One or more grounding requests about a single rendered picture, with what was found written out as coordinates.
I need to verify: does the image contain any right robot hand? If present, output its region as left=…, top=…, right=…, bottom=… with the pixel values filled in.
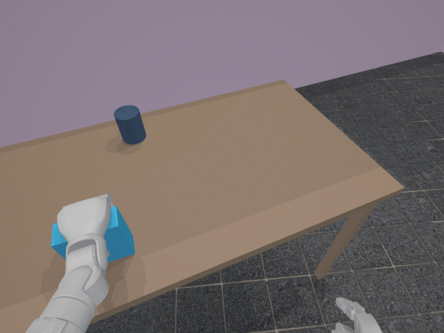
left=332, top=297, right=382, bottom=333

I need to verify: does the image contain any left robot hand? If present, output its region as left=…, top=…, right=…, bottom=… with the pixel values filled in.
left=57, top=193, right=114, bottom=257

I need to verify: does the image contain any table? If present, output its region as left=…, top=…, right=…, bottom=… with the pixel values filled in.
left=0, top=80, right=404, bottom=333

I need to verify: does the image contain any left robot forearm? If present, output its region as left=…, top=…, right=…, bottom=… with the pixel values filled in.
left=25, top=234, right=109, bottom=333

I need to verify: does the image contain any sponge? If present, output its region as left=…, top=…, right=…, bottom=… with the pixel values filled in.
left=51, top=206, right=135, bottom=262

